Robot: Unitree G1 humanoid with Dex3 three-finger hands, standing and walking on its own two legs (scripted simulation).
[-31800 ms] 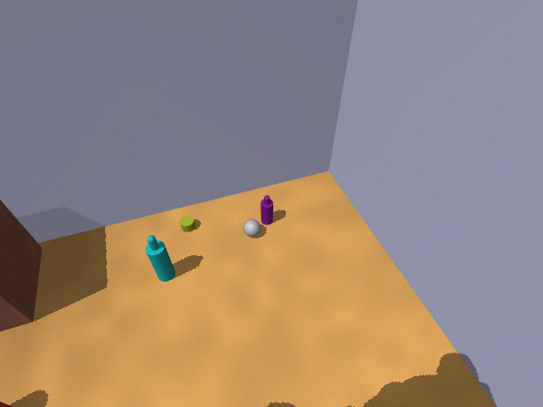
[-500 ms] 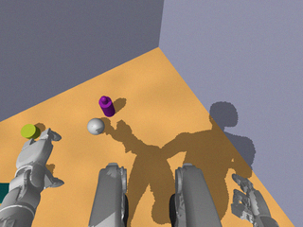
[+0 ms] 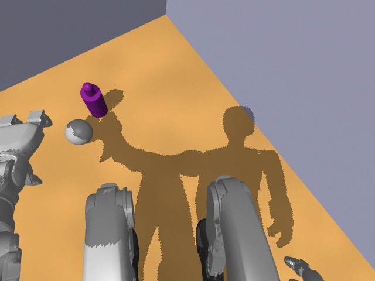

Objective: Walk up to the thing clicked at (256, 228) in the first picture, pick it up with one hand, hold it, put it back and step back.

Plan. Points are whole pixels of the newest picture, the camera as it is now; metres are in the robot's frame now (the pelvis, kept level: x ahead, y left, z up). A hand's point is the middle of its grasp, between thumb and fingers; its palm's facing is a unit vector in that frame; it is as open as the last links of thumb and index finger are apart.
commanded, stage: rise first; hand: left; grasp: from above
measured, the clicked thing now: (79, 132) +0.52 +0.28 -0.35
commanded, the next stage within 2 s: none
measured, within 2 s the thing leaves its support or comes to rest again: neither
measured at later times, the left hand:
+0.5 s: hand (45, 144) +0.44 +0.32 -0.20, palm faces -0.46 -0.05 -0.88, open 14.1 cm
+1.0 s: hand (52, 142) +0.45 +0.31 -0.23, palm faces -0.47 -0.06 -0.88, open 14.1 cm
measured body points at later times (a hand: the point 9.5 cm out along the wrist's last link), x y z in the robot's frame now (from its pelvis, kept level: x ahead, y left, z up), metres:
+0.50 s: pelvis +0.00 +0.00 -0.04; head +0.24 +0.07 +0.34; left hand +0.46 +0.32 -0.15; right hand +0.08 -0.27 -0.16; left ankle +0.09 +0.13 -0.35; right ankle +0.10 -0.12 -0.35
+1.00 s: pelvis +0.01 +0.00 -0.06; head +0.25 +0.06 +0.32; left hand +0.47 +0.31 -0.18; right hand +0.07 -0.28 -0.17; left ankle +0.09 +0.13 -0.35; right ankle +0.10 -0.12 -0.35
